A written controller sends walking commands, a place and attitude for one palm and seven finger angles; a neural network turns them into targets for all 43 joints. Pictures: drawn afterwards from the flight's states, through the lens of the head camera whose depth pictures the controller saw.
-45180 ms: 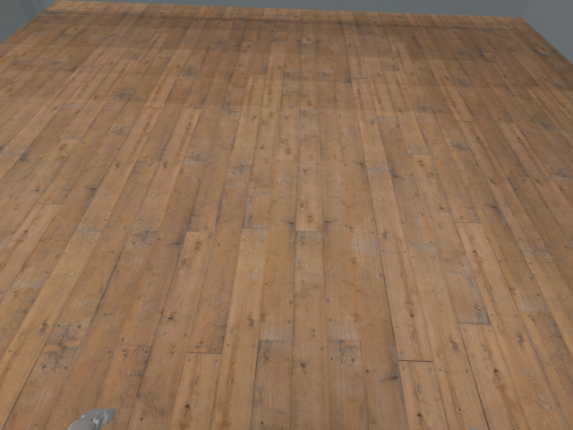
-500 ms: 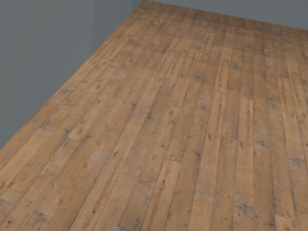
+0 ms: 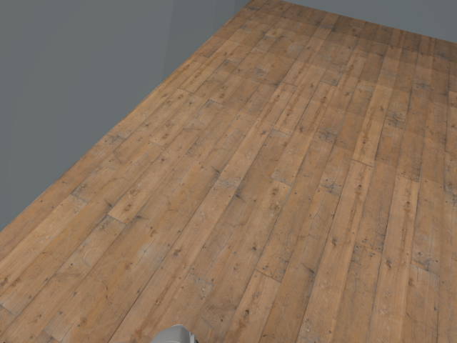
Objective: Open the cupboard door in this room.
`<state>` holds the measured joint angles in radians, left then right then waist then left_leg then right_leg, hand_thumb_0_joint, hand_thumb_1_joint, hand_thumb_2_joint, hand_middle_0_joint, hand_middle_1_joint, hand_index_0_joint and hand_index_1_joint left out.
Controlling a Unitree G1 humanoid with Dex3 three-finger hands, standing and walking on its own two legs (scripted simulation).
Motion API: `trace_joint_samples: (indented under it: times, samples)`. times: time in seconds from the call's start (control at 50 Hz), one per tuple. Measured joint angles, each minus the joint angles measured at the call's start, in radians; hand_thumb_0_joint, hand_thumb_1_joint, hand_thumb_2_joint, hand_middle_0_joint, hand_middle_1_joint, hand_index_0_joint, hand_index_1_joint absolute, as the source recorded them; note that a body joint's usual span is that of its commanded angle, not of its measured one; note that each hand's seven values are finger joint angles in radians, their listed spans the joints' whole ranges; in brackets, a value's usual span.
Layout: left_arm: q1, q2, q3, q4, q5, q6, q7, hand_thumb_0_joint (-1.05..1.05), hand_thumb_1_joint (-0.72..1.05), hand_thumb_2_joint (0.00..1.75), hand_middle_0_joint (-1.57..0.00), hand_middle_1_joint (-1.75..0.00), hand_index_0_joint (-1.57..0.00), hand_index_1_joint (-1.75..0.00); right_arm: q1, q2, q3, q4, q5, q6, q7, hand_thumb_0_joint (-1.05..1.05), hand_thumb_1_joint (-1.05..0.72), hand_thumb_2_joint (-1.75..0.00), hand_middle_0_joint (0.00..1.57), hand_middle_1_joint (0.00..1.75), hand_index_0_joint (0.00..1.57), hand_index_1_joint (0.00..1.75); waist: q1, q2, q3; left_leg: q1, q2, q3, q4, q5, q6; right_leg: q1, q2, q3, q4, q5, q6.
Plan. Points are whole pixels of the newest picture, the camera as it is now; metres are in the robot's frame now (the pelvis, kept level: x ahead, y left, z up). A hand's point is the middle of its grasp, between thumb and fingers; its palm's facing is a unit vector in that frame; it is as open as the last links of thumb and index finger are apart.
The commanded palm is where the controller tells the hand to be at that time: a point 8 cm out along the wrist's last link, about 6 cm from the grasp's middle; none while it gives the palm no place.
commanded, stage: turn to face it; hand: left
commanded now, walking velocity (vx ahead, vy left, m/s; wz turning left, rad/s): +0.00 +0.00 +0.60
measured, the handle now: out of the picture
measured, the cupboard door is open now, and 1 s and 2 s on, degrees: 47 47 47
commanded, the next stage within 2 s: none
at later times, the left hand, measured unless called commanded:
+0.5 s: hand out of the picture +0.10 +0.17 -0.16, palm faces +0.29 -0.92 -0.27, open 7.4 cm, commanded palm none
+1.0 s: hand out of the picture +0.10 +0.15 -0.16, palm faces +0.57 -0.77 -0.30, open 7.4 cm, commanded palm none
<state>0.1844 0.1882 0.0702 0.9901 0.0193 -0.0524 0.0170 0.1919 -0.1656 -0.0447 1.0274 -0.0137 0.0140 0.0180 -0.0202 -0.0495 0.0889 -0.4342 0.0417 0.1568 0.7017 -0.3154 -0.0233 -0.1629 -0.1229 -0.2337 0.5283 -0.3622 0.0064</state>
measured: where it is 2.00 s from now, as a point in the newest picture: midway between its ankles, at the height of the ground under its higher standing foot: (245, 340)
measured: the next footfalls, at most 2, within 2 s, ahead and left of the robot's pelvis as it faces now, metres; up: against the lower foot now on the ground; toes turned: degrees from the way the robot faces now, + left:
left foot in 0.04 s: +0.12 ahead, +0.11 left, +0.00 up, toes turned +9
right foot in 0.34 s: +0.13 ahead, -0.17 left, +0.00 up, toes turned +9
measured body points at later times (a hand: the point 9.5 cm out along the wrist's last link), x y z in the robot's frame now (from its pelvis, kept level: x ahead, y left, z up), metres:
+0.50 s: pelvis +0.08 -0.05 +0.00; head +0.15 -0.04 +0.45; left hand +0.08 +0.21 -0.14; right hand +0.25 -0.28 -0.14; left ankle +0.04 +0.07 -0.68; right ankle +0.09 -0.18 -0.74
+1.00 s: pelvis +0.14 -0.08 -0.01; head +0.20 -0.06 +0.44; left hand +0.07 +0.19 -0.14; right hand +0.37 -0.24 -0.16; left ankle +0.04 +0.02 -0.67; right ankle +0.21 -0.18 -0.74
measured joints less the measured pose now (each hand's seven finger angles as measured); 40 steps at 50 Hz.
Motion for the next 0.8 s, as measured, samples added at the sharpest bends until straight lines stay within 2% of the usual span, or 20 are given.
trace_joint_samples:
  times: [0.02,0.04,0.06,0.08,0.14,0.18,0.22,0.3,0.34,0.38,0.42,0.46,0.54,0.58,0.6,0.62,0.64,0.7,0.74,0.8]
  samples:
    - [0.01,0.004,-0.001,0.001,-0.002,0.008,-0.001,-0.01,0.93,0.9,-0.2,-0.3,-0.2,-0.3,-0.014,-0.007,0.001,-0.017,-0.002,-0.005,0.002,0.01,-0.91,-0.9,0.19,0.3,0.2,0.3,-0.001,-0.002,0.005,0.02,-0.008,0.01,-0.069,0.074,0.007,-0.002,-0.005,-0.005,0.037,-0.023,0.006]
    - [0.026,0.001,-0.002,-0.001,-0.006,0.017,-0.002,-0.01,0.93,0.9,-0.2,-0.3,-0.2,-0.3,-0.02,-0.023,0.002,-0.04,-0.006,-0.013,0.004,0.01,-0.91,-0.9,0.19,0.3,0.2,0.3,0.002,0.019,0.001,0.04,0.001,-0.003,-0.124,0.19,0.034,-0.026,0.001,-0.01,0.113,-0.046,0.015]
    - [0.034,0.005,-0.003,0.0,-0.01,0.032,-0.002,-0.01,0.93,0.9,-0.2,-0.3,-0.2,-0.3,-0.03,-0.033,-0.001,-0.056,-0.009,-0.02,0.002,0.01,-0.91,-0.9,0.19,0.3,0.2,0.3,-0.005,0.03,-0.004,0.034,0.008,-0.015,-0.105,0.164,0.059,-0.074,0.007,0.009,0.236,-0.116,0.032]
    - [0.029,0.015,-0.003,0.0,-0.01,0.052,0.0,0.0,0.92,0.9,-0.2,-0.3,-0.2,-0.3,-0.042,-0.033,-0.003,-0.067,-0.01,-0.023,-0.003,0.01,-0.91,-0.9,0.19,0.3,0.2,0.3,-0.011,0.023,0.0,0.02,0.003,-0.023,-0.064,0.115,0.072,-0.124,0.014,0.056,0.364,-0.177,0.042]
    - [-0.012,0.032,0.004,-0.008,-0.006,0.091,0.003,0.0,0.92,0.9,-0.2,-0.3,-0.2,-0.3,-0.044,-0.039,-0.001,-0.092,-0.011,-0.02,-0.018,0.0,-0.91,-0.9,0.19,0.3,0.2,0.3,-0.012,0.022,0.0,0.012,-0.01,-0.066,-0.046,0.061,0.068,-0.244,0.045,0.148,0.582,-0.194,0.059]
    - [-0.041,0.032,0.007,-0.029,-0.006,0.098,-0.003,0.01,0.91,0.9,-0.2,-0.3,-0.2,-0.3,-0.04,-0.049,0.0,-0.095,-0.014,-0.01,-0.023,0.0,-0.91,-0.9,0.19,0.3,0.2,0.3,-0.003,0.035,0.001,0.022,-0.017,-0.099,-0.082,0.084,0.051,-0.282,0.05,0.174,0.578,-0.152,0.064]
    - [-0.06,0.03,0.007,-0.057,-0.007,0.096,-0.009,0.01,0.91,0.9,-0.2,-0.3,-0.2,-0.3,-0.036,-0.059,0.0,-0.095,-0.016,0.003,-0.022,0.0,-0.91,-0.9,0.19,0.3,0.2,0.3,0.005,0.049,0.0,0.033,-0.021,-0.132,-0.117,0.103,0.045,-0.289,0.053,0.188,0.498,-0.128,0.064]
    - [-0.067,0.03,0.003,-0.101,-0.006,0.086,-0.015,0.01,0.91,0.9,-0.2,-0.3,-0.2,-0.3,-0.032,-0.075,-0.012,-0.101,-0.016,0.03,-0.015,0.01,-0.91,-0.9,0.2,0.3,0.2,0.3,0.004,0.08,-0.007,0.034,-0.023,-0.199,-0.137,0.112,0.018,-0.225,0.072,0.191,0.244,-0.065,0.057]
    - [-0.045,0.048,0.001,-0.126,0.0,0.07,-0.015,0.01,0.9,0.9,-0.2,-0.3,-0.2,-0.3,-0.023,-0.071,-0.021,-0.111,-0.008,0.044,-0.011,0.01,-0.91,-0.9,0.2,0.3,0.2,0.3,0.009,0.051,-0.028,0.005,-0.049,-0.208,-0.084,0.049,0.003,-0.165,0.052,0.207,0.052,0.011,0.03]
    - [-0.039,0.042,-0.003,-0.124,0.006,0.067,-0.008,0.01,0.9,0.9,-0.2,-0.3,-0.2,-0.3,-0.035,-0.086,-0.033,-0.113,-0.005,0.055,-0.005,0.01,-0.91,-0.9,0.2,0.3,0.2,0.3,0.009,0.061,-0.014,-0.047,-0.052,-0.204,0.099,-0.108,0.0,-0.169,0.044,0.185,0.088,0.057,0.017]
    - [-0.021,0.03,-0.009,-0.118,0.007,0.069,-0.003,0.01,0.9,0.9,-0.2,-0.3,-0.2,-0.3,-0.046,-0.099,-0.042,-0.112,-0.006,0.063,-0.001,0.01,-0.91,-0.9,0.2,0.3,0.2,0.3,0.004,0.071,-0.005,-0.089,-0.046,-0.18,0.29,-0.151,-0.009,-0.142,0.035,0.154,0.084,0.03,0.016]
    - [-0.001,0.024,-0.012,-0.111,0.007,0.069,0.001,0.01,0.9,0.9,-0.2,-0.3,-0.2,-0.3,-0.057,-0.099,-0.043,-0.113,-0.002,0.064,0.001,0.01,-0.91,-0.9,0.19,0.3,0.2,0.3,0.001,0.057,0.002,-0.088,-0.035,-0.141,0.347,-0.165,-0.021,-0.108,0.02,0.134,0.049,0.025,0.016]
    - [0.029,0.027,-0.018,-0.098,0.007,0.056,0.0,0.01,0.9,0.9,-0.2,-0.3,-0.2,-0.3,-0.084,-0.085,-0.026,-0.126,0.005,0.052,0.007,0.01,-0.91,-0.9,0.19,0.3,0.2,0.3,0.012,0.005,0.024,0.002,-0.033,-0.072,0.125,-0.145,-0.029,-0.067,-0.018,0.098,0.02,0.02,0.021]
    - [0.043,0.031,-0.02,-0.091,0.001,0.055,-0.005,0.01,0.9,0.9,-0.2,-0.3,-0.2,-0.3,-0.098,-0.084,-0.017,-0.136,0.005,0.043,0.009,0.01,-0.91,-0.9,0.19,0.3,0.2,0.3,0.014,-0.008,0.033,0.06,-0.044,-0.051,-0.026,-0.055,-0.02,-0.067,-0.035,0.076,0.055,-0.008,0.03]
    - [0.052,0.032,-0.02,-0.089,-0.003,0.058,-0.007,0.01,0.9,0.9,-0.2,-0.3,-0.2,-0.3,-0.102,-0.088,-0.012,-0.145,0.004,0.036,0.011,0.01,-0.91,-0.9,0.19,0.3,0.2,0.3,0.014,-0.004,0.033,0.092,-0.041,-0.045,-0.1,0.051,-0.006,-0.081,-0.038,0.063,0.103,-0.027,0.035]
    - [0.061,0.032,-0.02,-0.089,-0.007,0.065,-0.009,0.01,0.9,0.9,-0.2,-0.3,-0.2,-0.3,-0.102,-0.095,-0.011,-0.156,0.0,0.026,0.012,0.01,-0.91,-0.9,0.19,0.3,0.2,0.3,0.01,0.013,0.027,0.104,-0.029,-0.059,-0.127,0.116,0.028,-0.117,-0.032,0.057,0.19,-0.046,0.049]
    - [0.052,0.042,-0.018,-0.084,-0.008,0.078,-0.008,0.01,0.9,0.9,-0.2,-0.3,-0.21,-0.3,-0.106,-0.09,-0.012,-0.159,-0.001,0.017,0.009,0.01,-0.91,-0.9,0.19,0.3,0.2,0.3,0.009,0.005,0.035,0.091,-0.034,-0.07,-0.093,0.078,0.047,-0.159,-0.031,0.085,0.302,-0.103,0.062]
    - [0.004,0.065,-0.008,-0.074,-0.008,0.112,0.002,0.01,0.9,0.9,-0.2,-0.3,-0.2,-0.3,-0.096,-0.073,-0.002,-0.161,-0.004,0.008,-0.004,0.01,-0.91,-0.9,0.19,0.3,0.2,0.3,0.016,-0.004,0.052,0.083,-0.042,-0.115,-0.06,0.002,0.045,-0.264,0.008,0.166,0.526,-0.184,0.081]
    - [-0.027,0.068,-0.003,-0.081,-0.009,0.118,-0.001,0.01,0.9,0.9,-0.2,-0.3,-0.2,-0.3,-0.083,-0.069,0.001,-0.154,-0.006,0.013,-0.013,0.01,-0.91,-0.9,0.2,0.3,0.2,0.3,0.019,0.01,0.057,0.092,-0.04,-0.153,-0.089,0.018,0.026,-0.3,0.028,0.188,0.548,-0.158,0.085]
    - [-0.053,0.064,-0.001,-0.107,-0.011,0.111,-0.01,0.01,0.9,0.9,-0.2,-0.3,-0.2,-0.3,-0.067,-0.069,0.0,-0.138,-0.01,0.027,-0.014,0.01,-0.91,-0.9,0.2,0.3,0.2,0.3,0.021,0.039,0.052,0.102,-0.035,-0.202,-0.121,0.041,0.012,-0.296,0.048,0.2,0.438,-0.124,0.08]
